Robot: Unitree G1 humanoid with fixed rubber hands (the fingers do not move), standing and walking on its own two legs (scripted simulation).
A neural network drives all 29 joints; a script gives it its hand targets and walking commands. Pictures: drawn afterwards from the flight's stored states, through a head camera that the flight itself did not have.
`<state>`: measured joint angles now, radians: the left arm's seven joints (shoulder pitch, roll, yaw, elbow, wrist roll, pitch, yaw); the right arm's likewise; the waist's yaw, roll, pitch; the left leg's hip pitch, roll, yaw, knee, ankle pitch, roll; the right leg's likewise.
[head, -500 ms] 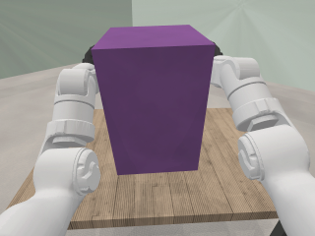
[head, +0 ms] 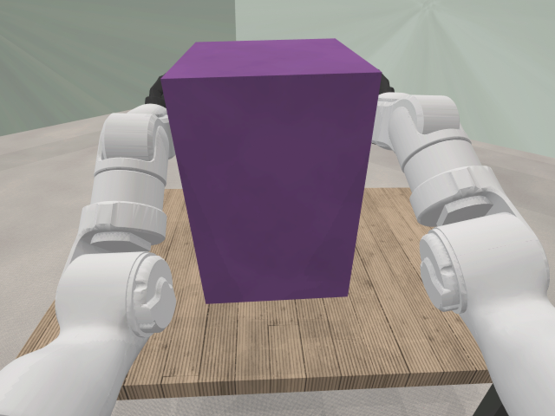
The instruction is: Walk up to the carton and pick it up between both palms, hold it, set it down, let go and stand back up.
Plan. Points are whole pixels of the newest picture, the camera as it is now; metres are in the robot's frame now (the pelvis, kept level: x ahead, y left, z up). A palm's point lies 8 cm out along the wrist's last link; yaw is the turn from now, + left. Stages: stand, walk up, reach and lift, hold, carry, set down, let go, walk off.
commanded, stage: hold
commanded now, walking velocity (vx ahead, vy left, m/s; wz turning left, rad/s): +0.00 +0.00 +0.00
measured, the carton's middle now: (271, 169) +0.36 -0.01 +0.28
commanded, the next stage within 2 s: none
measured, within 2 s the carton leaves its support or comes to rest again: neither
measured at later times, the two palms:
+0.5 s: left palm (157, 125) +0.37 +0.14 +0.34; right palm (377, 118) +0.36 -0.14 +0.35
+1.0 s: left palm (158, 127) +0.37 +0.14 +0.33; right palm (377, 118) +0.36 -0.14 +0.35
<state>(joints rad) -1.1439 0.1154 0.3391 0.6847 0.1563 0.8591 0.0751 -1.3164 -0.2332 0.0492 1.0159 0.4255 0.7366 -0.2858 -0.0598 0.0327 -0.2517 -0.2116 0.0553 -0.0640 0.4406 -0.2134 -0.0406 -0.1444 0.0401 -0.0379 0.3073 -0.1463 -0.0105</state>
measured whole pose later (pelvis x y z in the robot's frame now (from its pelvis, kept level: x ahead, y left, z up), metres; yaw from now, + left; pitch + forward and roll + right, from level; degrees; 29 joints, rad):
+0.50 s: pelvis +0.00 +0.00 +0.00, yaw +0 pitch -1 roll -2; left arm -1.14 0.11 0.35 0.68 0.16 0.86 0.07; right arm -1.30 -0.23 0.04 1.00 0.43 0.74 -0.30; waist -0.06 0.03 -0.25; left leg -0.21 0.05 -0.06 0.44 -0.22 -0.04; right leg -0.14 0.04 -0.04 0.31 -0.15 -0.01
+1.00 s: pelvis +0.00 +0.00 +0.00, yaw +0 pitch -2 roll -2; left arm -1.12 0.11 0.34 0.66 0.16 0.87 0.08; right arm -1.30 -0.23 0.05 1.00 0.43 0.74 -0.29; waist -0.07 0.03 -0.25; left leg -0.20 0.05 -0.06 0.45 -0.23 -0.04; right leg -0.13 0.04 -0.03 0.31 -0.16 -0.01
